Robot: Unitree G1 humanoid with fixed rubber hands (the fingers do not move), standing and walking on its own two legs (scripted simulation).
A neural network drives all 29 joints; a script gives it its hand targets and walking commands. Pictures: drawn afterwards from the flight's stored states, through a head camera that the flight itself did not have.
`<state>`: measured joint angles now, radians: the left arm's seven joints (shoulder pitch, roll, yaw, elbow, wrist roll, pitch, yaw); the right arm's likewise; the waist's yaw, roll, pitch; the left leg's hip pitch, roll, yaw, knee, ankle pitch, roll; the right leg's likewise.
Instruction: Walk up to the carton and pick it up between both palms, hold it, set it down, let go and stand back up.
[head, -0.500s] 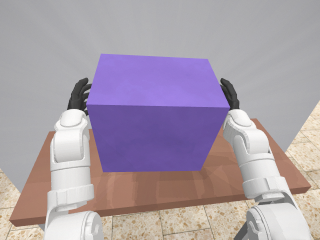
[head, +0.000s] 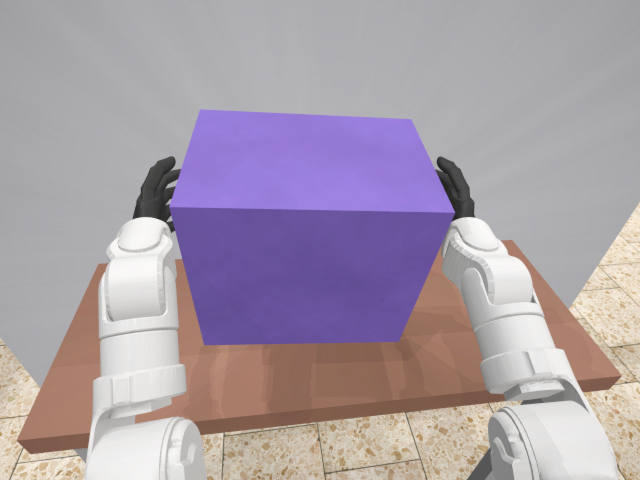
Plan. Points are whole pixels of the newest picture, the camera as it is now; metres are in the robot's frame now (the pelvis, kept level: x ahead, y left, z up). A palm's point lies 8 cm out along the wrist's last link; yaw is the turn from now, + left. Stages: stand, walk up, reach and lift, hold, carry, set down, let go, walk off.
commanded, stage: hold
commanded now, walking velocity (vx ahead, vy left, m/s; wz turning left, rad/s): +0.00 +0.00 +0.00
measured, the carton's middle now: (306, 233) +0.39 +0.01 +0.16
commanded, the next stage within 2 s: none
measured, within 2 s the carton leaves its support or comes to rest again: neither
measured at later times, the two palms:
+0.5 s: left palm (153, 220) +0.36 +0.18 +0.21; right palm (452, 212) +0.36 -0.17 +0.21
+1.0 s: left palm (151, 217) +0.36 +0.18 +0.21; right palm (451, 211) +0.36 -0.17 +0.21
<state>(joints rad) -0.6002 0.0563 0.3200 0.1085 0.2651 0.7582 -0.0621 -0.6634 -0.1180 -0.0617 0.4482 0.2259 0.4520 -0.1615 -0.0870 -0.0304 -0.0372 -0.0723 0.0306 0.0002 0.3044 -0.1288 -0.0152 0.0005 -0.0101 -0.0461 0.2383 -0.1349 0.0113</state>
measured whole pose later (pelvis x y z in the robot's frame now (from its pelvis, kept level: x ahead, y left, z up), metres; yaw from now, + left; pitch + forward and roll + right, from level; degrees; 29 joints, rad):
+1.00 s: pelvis +0.00 -0.01 +0.00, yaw +0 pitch -5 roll -1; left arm -0.64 0.07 0.34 0.16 0.27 0.76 -0.07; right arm -0.71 -0.11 -0.07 0.52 0.21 0.43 -0.16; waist -0.08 -0.04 -0.05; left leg -0.07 0.03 0.00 0.29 -0.12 -0.02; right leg -0.01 -0.01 -0.05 0.25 -0.14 0.00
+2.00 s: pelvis -0.01 +0.00 +0.00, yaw +0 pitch -5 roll -1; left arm -0.64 0.06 0.33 0.15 0.26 0.75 -0.06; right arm -0.69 -0.10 -0.09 0.48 0.20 0.44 -0.16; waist -0.07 -0.03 -0.05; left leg -0.09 0.03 0.00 0.29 -0.11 -0.02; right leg -0.03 -0.01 -0.04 0.25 -0.13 0.01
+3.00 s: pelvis +0.00 +0.00 +0.00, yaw +0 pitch -6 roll -1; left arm -0.61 0.06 0.32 0.12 0.27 0.76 -0.06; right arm -0.67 -0.11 -0.08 0.46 0.21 0.44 -0.16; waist -0.08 -0.03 -0.04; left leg -0.08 0.03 0.00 0.30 -0.12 -0.02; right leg -0.01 -0.01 -0.04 0.24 -0.13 0.01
